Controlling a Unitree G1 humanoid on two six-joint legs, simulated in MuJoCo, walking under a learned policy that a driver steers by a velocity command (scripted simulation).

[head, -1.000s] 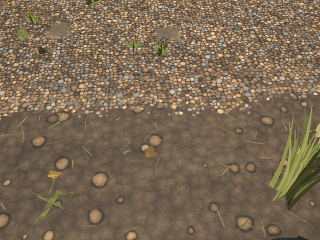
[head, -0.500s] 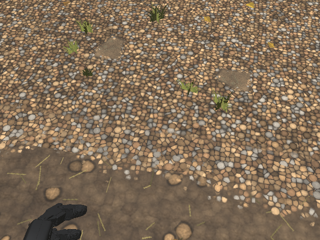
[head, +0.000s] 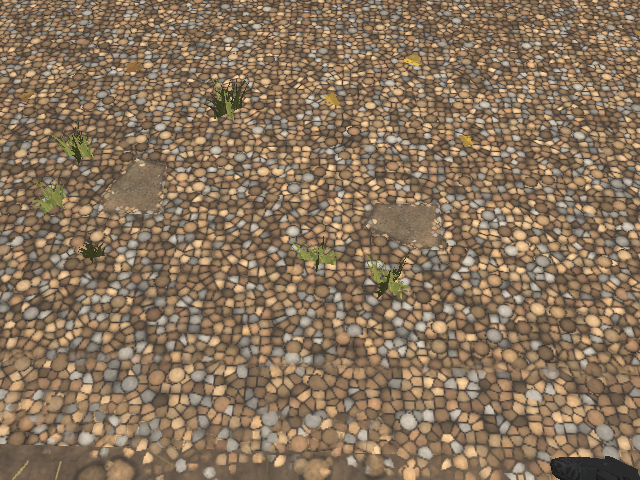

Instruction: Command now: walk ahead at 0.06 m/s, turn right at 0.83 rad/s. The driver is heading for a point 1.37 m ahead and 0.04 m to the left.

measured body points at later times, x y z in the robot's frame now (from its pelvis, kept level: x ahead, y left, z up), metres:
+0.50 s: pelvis +0.02 -0.05 +0.00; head +0.04 -0.06 +0.45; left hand +0.22 +0.18 -0.08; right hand +0.08 -0.34 -0.12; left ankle +0.02 +0.08 -0.67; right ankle +0.03 -0.14 -0.74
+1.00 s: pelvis +0.01 +0.02 +0.01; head +0.02 +0.05 +0.45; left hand +0.05 +0.32 -0.13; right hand +0.26 -0.17 -0.07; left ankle +0.00 +0.09 -0.74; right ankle +0.07 -0.14 -0.68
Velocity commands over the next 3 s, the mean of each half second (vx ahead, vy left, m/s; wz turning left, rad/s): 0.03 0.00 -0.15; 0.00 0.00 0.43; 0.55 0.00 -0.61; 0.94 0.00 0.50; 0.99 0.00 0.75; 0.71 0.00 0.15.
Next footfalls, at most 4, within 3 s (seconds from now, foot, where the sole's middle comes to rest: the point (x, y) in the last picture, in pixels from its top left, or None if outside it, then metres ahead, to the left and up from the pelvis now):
0.18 right None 0.07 -0.15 -0.77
0.70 left None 0.03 0.10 -0.77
1.50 right None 0.32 -0.22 -0.77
2.00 left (413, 352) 0.73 -0.16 -0.77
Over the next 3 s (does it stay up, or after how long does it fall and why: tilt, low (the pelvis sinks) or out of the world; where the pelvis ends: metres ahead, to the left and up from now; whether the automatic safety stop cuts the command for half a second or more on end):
stays up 1.37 0.06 0.00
